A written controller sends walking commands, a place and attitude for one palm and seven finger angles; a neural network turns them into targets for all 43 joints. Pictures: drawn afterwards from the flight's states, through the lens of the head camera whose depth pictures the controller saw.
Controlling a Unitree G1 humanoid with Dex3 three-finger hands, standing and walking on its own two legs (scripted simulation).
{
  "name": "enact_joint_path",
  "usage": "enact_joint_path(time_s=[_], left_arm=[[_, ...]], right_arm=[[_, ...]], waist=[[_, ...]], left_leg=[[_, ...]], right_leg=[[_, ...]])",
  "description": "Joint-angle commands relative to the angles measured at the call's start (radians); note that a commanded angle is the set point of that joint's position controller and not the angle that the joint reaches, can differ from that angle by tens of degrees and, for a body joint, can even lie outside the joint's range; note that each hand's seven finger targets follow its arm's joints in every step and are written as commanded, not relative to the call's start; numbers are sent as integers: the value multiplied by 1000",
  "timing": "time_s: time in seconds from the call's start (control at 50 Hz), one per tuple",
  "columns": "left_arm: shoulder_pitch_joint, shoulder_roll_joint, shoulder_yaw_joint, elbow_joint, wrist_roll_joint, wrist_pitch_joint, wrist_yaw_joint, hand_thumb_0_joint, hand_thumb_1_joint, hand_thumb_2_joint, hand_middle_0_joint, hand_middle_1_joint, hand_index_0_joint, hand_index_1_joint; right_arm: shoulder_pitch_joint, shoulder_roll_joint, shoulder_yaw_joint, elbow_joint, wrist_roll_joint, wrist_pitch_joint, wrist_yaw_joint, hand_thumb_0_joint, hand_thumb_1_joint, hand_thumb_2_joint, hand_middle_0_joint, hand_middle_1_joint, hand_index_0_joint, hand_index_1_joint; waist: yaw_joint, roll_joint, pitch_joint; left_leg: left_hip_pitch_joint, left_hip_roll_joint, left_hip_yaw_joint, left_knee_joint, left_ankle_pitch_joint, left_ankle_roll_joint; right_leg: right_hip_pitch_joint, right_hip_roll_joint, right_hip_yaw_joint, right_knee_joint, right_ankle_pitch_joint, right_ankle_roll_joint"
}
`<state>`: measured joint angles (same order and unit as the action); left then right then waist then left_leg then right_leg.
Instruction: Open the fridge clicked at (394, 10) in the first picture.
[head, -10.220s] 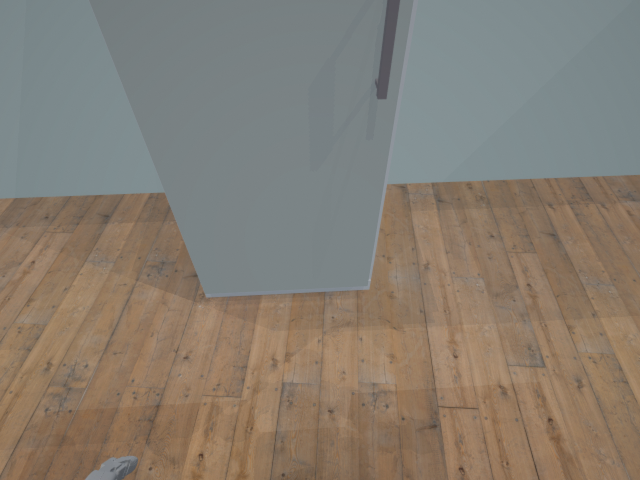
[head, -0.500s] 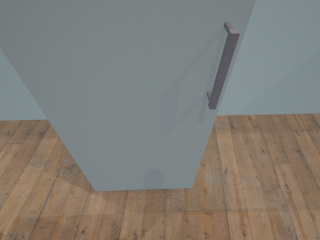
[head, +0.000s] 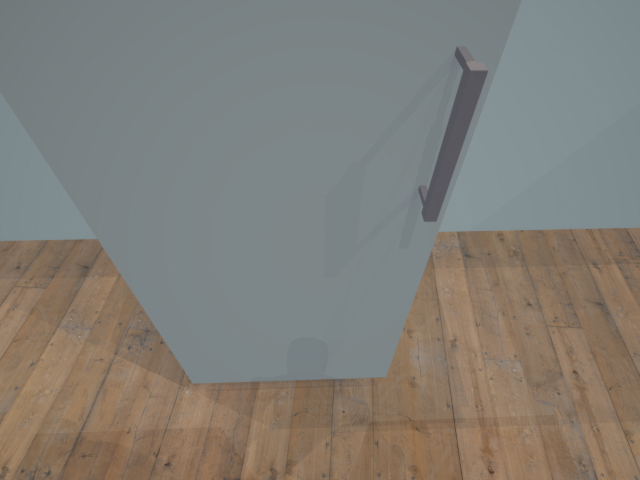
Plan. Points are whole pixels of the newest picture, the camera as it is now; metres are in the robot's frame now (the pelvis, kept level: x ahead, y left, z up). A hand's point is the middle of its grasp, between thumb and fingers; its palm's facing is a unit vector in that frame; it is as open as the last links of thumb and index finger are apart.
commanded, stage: look again from close up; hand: right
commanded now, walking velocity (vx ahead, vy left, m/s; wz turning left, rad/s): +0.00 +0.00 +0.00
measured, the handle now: (444, 144) +0.48 -0.13 +0.18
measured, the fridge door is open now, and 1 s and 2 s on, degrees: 0 0 0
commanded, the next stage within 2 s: raise the hand to about handle height in 0.34 s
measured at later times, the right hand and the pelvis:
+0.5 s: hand out of the picture +0.05 -0.19 -0.15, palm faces +0.16 +0.97 -0.19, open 7.4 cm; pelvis -0.01 +0.00 +0.00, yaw -1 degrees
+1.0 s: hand out of the picture +0.13 -0.21 +0.01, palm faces +0.02 +1.00 -0.04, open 9.5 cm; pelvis -0.05 +0.01 -0.05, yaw -4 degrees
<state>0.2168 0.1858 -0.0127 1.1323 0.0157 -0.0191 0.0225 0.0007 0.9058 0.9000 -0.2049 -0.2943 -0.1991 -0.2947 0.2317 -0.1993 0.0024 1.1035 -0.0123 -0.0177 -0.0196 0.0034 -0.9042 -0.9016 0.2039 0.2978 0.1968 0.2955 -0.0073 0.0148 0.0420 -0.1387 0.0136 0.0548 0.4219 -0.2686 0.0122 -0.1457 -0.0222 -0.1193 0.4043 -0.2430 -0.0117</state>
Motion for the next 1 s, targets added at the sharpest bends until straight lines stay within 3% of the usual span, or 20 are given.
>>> enact_joint_path(time_s=[0.0, 0.4, 0.42, 0.44, 0.46, 0.48, 0.5, 0.52, 0.54, 0.56, 0.6, 0.64, 0.66, 0.7, 0.74, 0.78, 0.82, 0.86, 0.9, 0.98], left_arm=[[32, 120, 26, -31, -1, -19, 6, 0, 900, 900, -200, -300, -200, -300], [33, 120, 26, -24, -1, -18, 7, 0, 900, 900, -200, -300, -200, -300], [-13, 116, 28, -91, -12, -20, -2, 0, 900, 900, -200, -300, -200, -300], [24, 257, 51, -430, -71, -156, 40, 0, 900, 900, -200, -300, -200, -300], [-44, 174, 15, -414, -61, -231, 75, 0, 900, 900, -200, -300, -200, -300], [-23, 140, 27, -442, -49, -276, 64, 0, 900, 900, -200, -300, -200, -300], [3, 153, 40, -395, -62, -284, 59, 0, 900, 900, -200, -300, -200, -300], [-24, 187, 61, -457, -55, -292, 55, 0, 900, 900, -200, -300, -200, -300], [-17, 201, 82, -461, -42, -293, 54, 0, 900, 900, -200, -300, -200, -300], [-30, 193, 91, -498, -39, -295, 44, 0, 900, 900, -200, -300, -200, -300], [-72, 188, 96, -544, -34, -289, 17, 0, 900, 900, -200, -300, -200, -300], [-101, 198, 107, -614, -41, -292, -8, 0, 900, 900, -200, -300, -200, -300], [-96, 212, 112, -643, -46, -290, -19, 0, 900, 900, -200, -300, -200, -300], [-114, 217, 108, -717, -63, -285, -13, 0, 900, 900, -200, -300, -200, -300], [-108, 210, 96, -770, -69, -278, 7, 0, 900, 900, -200, -300, -200, -300], [-74, 200, 89, -776, -65, -276, 22, 0, 900, 900, -200, -300, -200, -300], [-51, 189, 77, -763, -63, -286, 33, 0, 900, 900, -200, -300, -200, -300], [-25, 198, 64, -735, -58, -298, 44, 0, 900, 900, -200, -300, -200, -300], [-19, 203, 59, -706, -65, -311, 57, 0, 900, 900, -200, -300, -200, -300], [-38, 210, 44, -693, -74, -324, 67, 0, 900, 900, -200, -300, -200, -300]], right_arm=[[37, -127, -20, -35, -2, -15, -12, 0, -900, -900, 200, 300, 200, 300], [47, -125, -21, -29, -3, -18, -13, 0, -900, -900, 200, 300, 200, 300], [132, -83, -7, 4, -10, -26, -56, 0, -900, -900, 200, 300, 200, 300], [-603, -366, -207, -1494, 197, -236, -31, 0, -877, -890, 202, 315, 202, 315], [-414, -456, -281, -1457, 140, -233, -71, 0, -853, -880, 203, 330, 203, 330], [98, -96, -73, -1240, 155, -119, -48, 0, -830, -870, 205, 345, 205, 345], [116, -22, -79, -1123, 185, -86, -40, 0, -807, -860, 207, 360, 207, 360], [17, -53, -104, -1152, 197, -125, -12, 0, -783, -850, 208, 375, 208, 375], [59, -98, -180, -1067, 204, -183, 22, 0, -760, -840, 210, 390, 210, 390], [230, -64, -196, -957, 216, -240, 78, 0, -737, -830, 212, 405, 212, 405], [368, 6, -171, -837, 255, -379, 215, 0, -690, -810, 215, 435, 215, 435], [367, -48, -200, -849, 282, -510, 358, 0, -643, -790, 218, 465, 218, 465], [363, -132, -266, -830, 286, -545, 429, 0, -620, -780, 220, 480, 220, 480], [268, -216, -334, -924, 330, -550, 519, 0, -573, -760, 223, 510, 223, 510], [174, -234, -377, -1044, 391, -512, 526, 0, -527, -740, 227, 540, 227, 540], [39, -254, -387, -1208, 419, -505, 495, 0, -480, -720, 230, 570, 230, 570], [-54, -209, -313, -1335, 398, -518, 454, 0, -433, -700, 233, 600, 233, 600], [-140, -212, -257, -1373, 363, -518, 429, 0, -387, -680, 237, 630, 237, 630], [-141, -217, -234, -1323, 338, -494, 430, 0, -340, -660, 240, 660, 240, 660], [-99, -291, -291, -1245, 334, -381, 465, 0, -247, -620, 247, 720, 247, 720]], waist=[[-2, -20, -17], [-1, -14, -14], [-10, -48, 33], [83, -189, -456], [20, -300, -383], [-2, -292, -344], [42, -143, -231], [62, -40, -90], [62, 81, -64], [11, 129, -41], [-29, 217, -26], [-35, 175, -97], [-43, 95, -119], [-45, 69, -210], [-39, 58, -262], [-20, -41, -282], [18, -109, -268], [61, -95, -219], [73, -109, -184], [34, -126, -192]], left_leg=[[-24, 112, -100, -66, 235, 26], [-21, 113, -102, -82, 249, 26], [-64, 164, -142, -53, 545, -4], [61, 49, -52, 27, 500, 22], [2, 15, -58, 67, 344, 29], [-59, 8, 21, 95, 196, 24], [-131, 3, 38, 74, 168, 5], [-200, -2, 48, 58, 173, -3], [-255, -5, 57, 67, 130, -7], [-263, -7, 56, 95, 115, -2], [-346, -9, 42, 194, 55, 0], [-365, 7, -5, 256, 13, 7], [-346, 23, -46, 278, 40, 18], [-332, 38, -101, 272, -39, 8], [-322, 38, -130, 245, -145, -9], [-349, 26, -138, 242, -193, -8], [-394, 7, -106, 248, -165, 0], [-426, -8, -85, 254, -149, 3], [-442, -8, -80, 233, -171, 1], [-363, 1, -74, 188, -179, 4]], right_leg=[[14, -111, 110, -69, 197, -18], [21, -110, 111, -73, 199, -13], [-57, -114, 64, 138, 264, 14], [201, 20, 112, 19, 374, -5], [249, -1, 71, 34, 413, -1], [204, -41, 105, 7, 533, 5], [135, -34, 119, 43, 468, 5], [16, -17, 130, 80, 317, 1], [-83, -4, 125, 116, 210, 3], [-163, 11, 112, 149, 164, 7], [-326, 24, 97, 231, 71, 22], [-415, 37, 84, 315, 9, 26], [-426, 40, 79, 352, 22, 25], [-460, 49, 63, 389, -19, 11], [-462, 52, 66, 402, -59, -1], [-418, 37, 83, 409, -69, -8], [-350, 20, 102, 397, -66, -15], [-343, 6, 129, 389, -79, -22], [-339, 3, 140, 373, -112, -24], [-321, 3, 149, 313, -116, -20]])
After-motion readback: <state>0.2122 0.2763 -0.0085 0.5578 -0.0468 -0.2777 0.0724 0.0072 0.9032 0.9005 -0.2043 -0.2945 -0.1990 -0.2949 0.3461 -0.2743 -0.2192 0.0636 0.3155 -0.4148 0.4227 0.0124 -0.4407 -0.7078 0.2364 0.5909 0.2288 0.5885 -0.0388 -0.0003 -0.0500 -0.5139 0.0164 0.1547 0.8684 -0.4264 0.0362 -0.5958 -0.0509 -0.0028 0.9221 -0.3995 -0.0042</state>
